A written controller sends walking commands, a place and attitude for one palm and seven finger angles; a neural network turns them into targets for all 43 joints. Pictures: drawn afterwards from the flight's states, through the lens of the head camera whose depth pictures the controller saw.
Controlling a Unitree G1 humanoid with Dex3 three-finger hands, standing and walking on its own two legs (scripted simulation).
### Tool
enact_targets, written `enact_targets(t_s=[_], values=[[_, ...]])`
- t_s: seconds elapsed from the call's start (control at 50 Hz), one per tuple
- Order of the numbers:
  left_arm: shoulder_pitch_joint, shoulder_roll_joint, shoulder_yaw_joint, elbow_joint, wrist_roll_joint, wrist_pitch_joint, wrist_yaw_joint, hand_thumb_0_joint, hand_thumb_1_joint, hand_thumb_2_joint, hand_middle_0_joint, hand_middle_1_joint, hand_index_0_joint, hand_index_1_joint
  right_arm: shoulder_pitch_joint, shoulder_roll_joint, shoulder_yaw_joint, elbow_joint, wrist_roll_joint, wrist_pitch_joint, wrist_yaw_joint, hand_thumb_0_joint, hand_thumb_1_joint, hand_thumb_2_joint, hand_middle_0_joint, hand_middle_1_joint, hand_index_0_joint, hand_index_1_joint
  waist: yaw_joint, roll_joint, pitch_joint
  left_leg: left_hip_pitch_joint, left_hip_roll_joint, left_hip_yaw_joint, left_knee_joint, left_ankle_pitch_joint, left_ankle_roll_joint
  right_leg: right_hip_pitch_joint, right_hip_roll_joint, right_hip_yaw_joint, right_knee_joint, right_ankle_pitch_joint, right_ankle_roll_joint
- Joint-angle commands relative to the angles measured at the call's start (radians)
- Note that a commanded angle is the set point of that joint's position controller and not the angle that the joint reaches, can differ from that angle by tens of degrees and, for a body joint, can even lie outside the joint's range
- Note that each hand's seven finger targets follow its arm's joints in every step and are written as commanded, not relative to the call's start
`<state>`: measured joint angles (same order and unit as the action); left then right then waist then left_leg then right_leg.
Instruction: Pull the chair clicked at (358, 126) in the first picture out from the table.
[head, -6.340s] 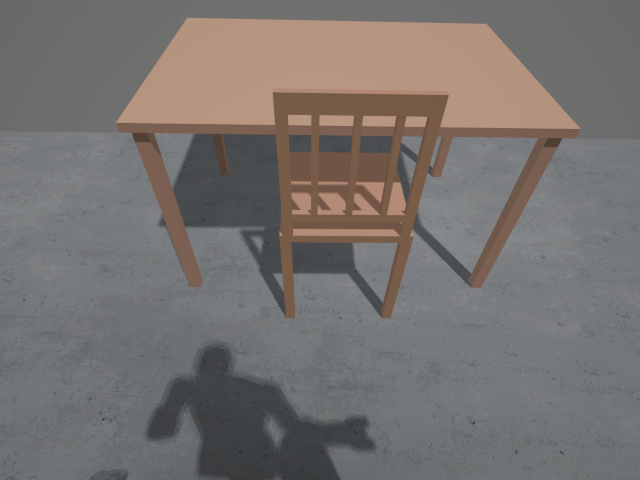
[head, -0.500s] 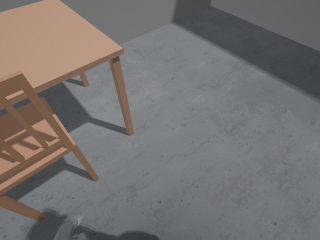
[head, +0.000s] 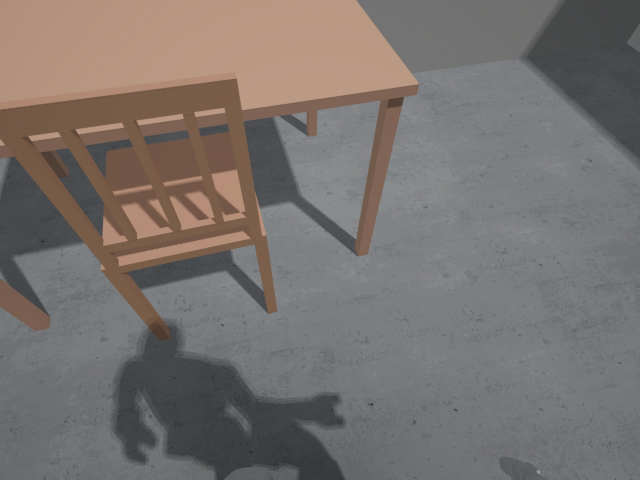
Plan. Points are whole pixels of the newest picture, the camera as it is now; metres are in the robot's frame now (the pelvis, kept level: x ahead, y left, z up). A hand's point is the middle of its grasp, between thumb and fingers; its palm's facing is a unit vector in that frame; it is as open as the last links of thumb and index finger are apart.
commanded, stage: turn to face it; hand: left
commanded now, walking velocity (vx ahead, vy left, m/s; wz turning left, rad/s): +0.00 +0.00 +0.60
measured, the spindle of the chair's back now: (156, 181) +0.60 +0.38 -0.08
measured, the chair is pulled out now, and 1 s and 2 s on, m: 0.00 0.00 0.00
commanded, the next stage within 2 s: take the last steps up to it in 0.62 s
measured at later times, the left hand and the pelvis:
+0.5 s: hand out of the picture +0.10 +0.24 -0.14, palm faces +0.23 -0.94 -0.27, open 7.4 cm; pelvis +0.02 +0.01 +0.01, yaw +13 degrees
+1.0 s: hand out of the picture -0.05 +0.15 -0.14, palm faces +0.45 -0.86 -0.23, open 7.3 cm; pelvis +0.04 -0.01 +0.02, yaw +22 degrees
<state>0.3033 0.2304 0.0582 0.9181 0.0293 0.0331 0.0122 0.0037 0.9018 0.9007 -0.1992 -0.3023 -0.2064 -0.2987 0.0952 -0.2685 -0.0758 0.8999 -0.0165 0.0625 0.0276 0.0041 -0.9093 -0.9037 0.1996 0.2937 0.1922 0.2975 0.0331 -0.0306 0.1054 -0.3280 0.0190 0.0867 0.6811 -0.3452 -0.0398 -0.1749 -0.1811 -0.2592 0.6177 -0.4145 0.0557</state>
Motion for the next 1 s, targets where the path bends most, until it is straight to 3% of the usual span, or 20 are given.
enact_targets(t_s=[0.0, 0.02, 0.04, 0.08, 0.14, 0.28, 0.4, 0.46, 0.5, 0.52, 0.54, 0.56, 0.58, 0.6, 0.64, 0.7, 0.78, 0.84, 0.94, 0.98], values=[[-0.054, 0.101, 0.024, -0.142, -0.025, -0.021, 0.004, 0.0, 0.9, 0.9, -0.2, -0.3, -0.2, -0.3, 0.242, -0.293, -0.066, -0.043, 0.005, -0.052, -0.017, 0.0, -0.9, -0.9, 0.2, 0.3, 0.2, 0.3, -0.142, 0.369, -0.297, 0.474, 0.393, -0.524, -0.273, 0.971, 0.242, -0.418, 0.058, 0.112, 0.525, -0.271, 0.048], [-0.075, 0.128, 0.026, -0.147, -0.016, -0.006, 0.014, 0.0, 0.9, 0.9, -0.2, -0.3, -0.2, -0.3, 0.257, -0.282, -0.059, -0.022, 0.012, -0.042, -0.022, 0.0, -0.9, -0.9, 0.2, 0.3, 0.2, 0.3, -0.129, 0.246, -0.306, 0.449, 0.415, -0.437, -0.243, 0.981, 0.287, -0.42, 0.032, 0.223, 0.587, -0.262, 0.026], [-0.107, 0.122, 0.025, -0.14, -0.014, 0.001, 0.017, 0.0, 0.9, 0.9, -0.2, -0.3, -0.2, -0.3, 0.212, -0.247, -0.05, -0.038, 0.007, -0.045, -0.03, 0.0, -0.9, -0.9, 0.2, 0.3, 0.2, 0.3, -0.118, 0.197, -0.244, 0.373, 0.365, -0.391, -0.267, 0.864, 0.267, -0.431, 0.02, 0.231, 0.605, -0.198, 0.029], [-0.111, 0.128, 0.034, -0.102, -0.013, 0.001, 0.009, 0.0, 0.9, 0.9, -0.2, -0.3, -0.2, -0.3, 0.094, -0.185, -0.031, -0.067, 0.0, -0.047, -0.043, 0.0, -0.9, -0.9, 0.2, 0.3, 0.2, 0.3, -0.075, 0.223, -0.157, 0.249, 0.251, -0.319, -0.287, 0.724, 0.217, -0.416, 0.029, 0.26, 0.621, -0.058, 0.037], [-0.048, 0.13, 0.037, -0.074, -0.012, 0.003, -0.002, 0.0, 0.9, 0.9, -0.2, -0.3, -0.2, -0.3, 0.045, -0.155, -0.016, -0.084, 0.004, -0.056, -0.04, 0.0, -0.9, -0.9, 0.2, 0.3, 0.2, 0.3, -0.031, 0.194, -0.145, 0.201, 0.172, -0.256, -0.322, 0.641, 0.183, -0.363, 0.054, 0.246, 0.581, 0.051, 0.041], [-0.121, 0.115, 0.028, -0.095, -0.014, 0.002, 0.008, 0.0, 0.9, 0.9, -0.2, -0.3, -0.2, -0.3, 0.125, -0.145, -0.016, -0.057, -0.001, -0.053, -0.039, 0.0, -0.9, -0.9, 0.2, 0.3, 0.2, 0.3, -0.054, 0.141, -0.129, 0.227, 0.182, -0.367, -0.354, 0.53, 0.223, -0.372, 0.082, 0.262, 0.441, 0.057, 0.047], [-0.195, 0.085, 0.015, -0.124, -0.021, -0.005, 0.013, 0.0, 0.9, 0.9, -0.2, -0.3, -0.2, -0.3, 0.177, -0.131, -0.017, -0.032, -0.009, -0.048, -0.046, 0.0, -0.9, -0.9, 0.2, 0.3, 0.2, 0.3, -0.077, 0.16, -0.133, 0.243, 0.187, -0.442, -0.317, 0.605, 0.244, -0.31, 0.125, 0.263, 0.267, -0.022, 0.027], [-0.155, 0.072, 0.009, -0.112, -0.027, -0.013, 0.019, 0.0, 0.9, 0.9, -0.2, -0.3, -0.2, -0.3, 0.162, -0.122, -0.016, -0.027, -0.011, -0.046, -0.049, 0.0, -0.9, -0.9, 0.2, 0.3, 0.2, 0.3, -0.055, 0.167, -0.159, 0.206, 0.179, -0.456, -0.277, 0.685, 0.238, -0.185, 0.156, 0.256, 0.12, -0.011, 0.008], [-0.104, 0.072, 0.01, -0.096, -0.03, -0.023, 0.021, 0.0, 0.9, 0.9, -0.2, -0.3, -0.2, -0.3, 0.155, -0.116, -0.015, -0.019, -0.005, -0.047, -0.048, 0.0, -0.9, -0.9, 0.2, 0.3, 0.2, 0.3, -0.028, 0.138, -0.174, 0.141, 0.152, -0.448, -0.235, 0.638, 0.206, -0.056, 0.165, 0.253, -0.041, 0.116, 0.0], [-0.071, 0.08, 0.012, -0.084, -0.028, -0.032, 0.023, 0.0, 0.9, 0.9, -0.2, -0.3, -0.2, -0.3, 0.15, -0.103, -0.012, -0.018, 0.001, -0.047, -0.046, 0.0, -0.9, -0.9, 0.2, 0.3, 0.2, 0.3, -0.01, 0.109, -0.187, 0.091, 0.116, -0.424, -0.197, 0.545, 0.167, 0.045, 0.151, 0.253, -0.185, 0.237, -0.001], [-0.038, 0.129, 0.019, -0.075, -0.021, -0.044, 0.027, 0.0, 0.9, 0.9, -0.2, -0.3, -0.2, -0.3, 0.163, -0.066, -0.008, -0.014, 0.011, -0.05, -0.039, 0.0, -0.9, -0.9, 0.2, 0.3, 0.2, 0.3, -0.003, 0.006, -0.207, -0.016, 0.062, -0.374, -0.111, 0.352, 0.108, 0.193, 0.052, 0.348, -0.282, 0.363, -0.022], [-0.022, 0.205, 0.035, -0.067, -0.008, -0.052, 0.034, 0.0, 0.9, 0.9, -0.2, -0.3, -0.2, -0.3, 0.175, -0.003, 0.002, -0.028, 0.017, -0.053, -0.038, 0.0, -0.9, -0.9, 0.2, 0.3, 0.2, 0.3, -0.005, -0.245, -0.206, -0.199, -0.085, -0.199, 0.077, -0.091, 0.03, 0.286, -0.199, 0.596, -0.291, 0.596, -0.129], [-0.007, 0.222, 0.032, -0.075, -0.012, -0.047, 0.028, 0.0, 0.9, 0.9, -0.2, -0.3, -0.2, -0.3, 0.176, -0.047, -0.015, -0.034, 0.009, -0.04, -0.044, 0.0, -0.9, -0.9, 0.2, 0.3, 0.2, 0.3, 0.0, -0.182, -0.192, -0.163, -0.085, -0.188, 0.258, -0.277, 0.019, 0.135, -0.307, 0.609, -0.297, 0.662, -0.23], [-0.056, 0.172, 0.025, -0.082, -0.016, -0.044, 0.032, 0.0, 0.9, 0.9, -0.2, -0.3, -0.2, -0.3, 0.166, -0.046, -0.017, -0.011, 0.0, -0.026, -0.042, 0.0, -0.9, -0.9, 0.2, 0.3, 0.2, 0.3, -0.022, -0.106, -0.143, -0.172, -0.062, -0.208, 0.383, -0.222, 0.019, 0.075, -0.236, 0.529, -0.311, 0.619, -0.247], [-0.13, 0.128, 0.019, -0.095, -0.021, -0.041, 0.033, 0.0, 0.9, 0.9, -0.2, -0.3, -0.2, -0.3, 0.193, -0.044, -0.021, 0.025, -0.001, -0.013, -0.033, 0.0, -0.9, -0.9, 0.2, 0.3, 0.2, 0.3, -0.057, -0.11, -0.088, -0.181, -0.033, -0.181, 0.483, -0.123, 0.01, 0.012, -0.151, 0.434, -0.322, 0.545, -0.214], [-0.102, 0.096, 0.01, -0.078, -0.019, -0.054, 0.025, 0.0, 0.9, 0.9, -0.2, -0.3, -0.2, -0.3, 0.197, -0.022, -0.015, 0.052, -0.001, -0.01, -0.026, 0.0, -0.9, -0.9, 0.2, 0.3, 0.2, 0.3, -0.055, -0.102, -0.066, -0.185, -0.02, -0.154, 0.51, -0.016, -0.005, 0.008, -0.089, 0.32, -0.324, 0.563, -0.186], [0.005, 0.088, 0.013, -0.024, -0.013, -0.07, 0.019, 0.0, 0.9, 0.9, -0.2, -0.3, -0.2, -0.3, 0.163, -0.016, -0.011, 0.057, -0.013, -0.019, -0.018, 0.0, -0.9, -0.9, 0.2, 0.3, 0.2, 0.3, -0.02, -0.099, -0.06, -0.229, 0.013, -0.132, 0.443, 0.035, -0.001, 0.077, -0.093, 0.353, -0.404, 0.245, -0.185], [0.081, 0.084, 0.012, 0.02, -0.005, -0.082, 0.014, 0.0, 0.9, 0.9, -0.2, -0.3, -0.2, -0.3, 0.107, -0.007, -0.007, 0.046, -0.015, -0.036, -0.011, 0.0, -0.9, -0.9, 0.2, 0.3, 0.2, 0.3, 0.01, -0.117, -0.045, -0.245, 0.037, -0.1, 0.313, 0.019, 0.01, 0.127, -0.104, 0.381, -0.444, 0.122, -0.2], [0.145, 0.086, 0.009, 0.092, 0.004, -0.085, 0.005, 0.0, 0.9, 0.9, -0.2, -0.3, -0.2, -0.3, 0.04, 0.027, 0.01, 0.037, -0.01, -0.063, -0.008, 0.0, -0.9, -0.9, 0.2, 0.3, 0.2, 0.3, 0.033, -0.119, -0.023, -0.154, 0.035, -0.041, 0.076, -0.061, 0.035, 0.1, -0.117, 0.405, -0.469, 0.076, -0.239], [0.142, 0.086, 0.011, 0.11, 0.003, -0.083, 0.002, 0.0, 0.9, 0.9, -0.2, -0.3, -0.2, -0.3, 0.053, 0.039, 0.017, 0.045, -0.007, -0.075, -0.011, 0.0, -0.9, -0.9, 0.2, 0.3, 0.2, 0.3, 0.022, -0.121, -0.022, -0.077, 0.023, -0.025, -0.005, -0.068, 0.049, 0.058, -0.11, 0.395, -0.451, 0.09, -0.243]])
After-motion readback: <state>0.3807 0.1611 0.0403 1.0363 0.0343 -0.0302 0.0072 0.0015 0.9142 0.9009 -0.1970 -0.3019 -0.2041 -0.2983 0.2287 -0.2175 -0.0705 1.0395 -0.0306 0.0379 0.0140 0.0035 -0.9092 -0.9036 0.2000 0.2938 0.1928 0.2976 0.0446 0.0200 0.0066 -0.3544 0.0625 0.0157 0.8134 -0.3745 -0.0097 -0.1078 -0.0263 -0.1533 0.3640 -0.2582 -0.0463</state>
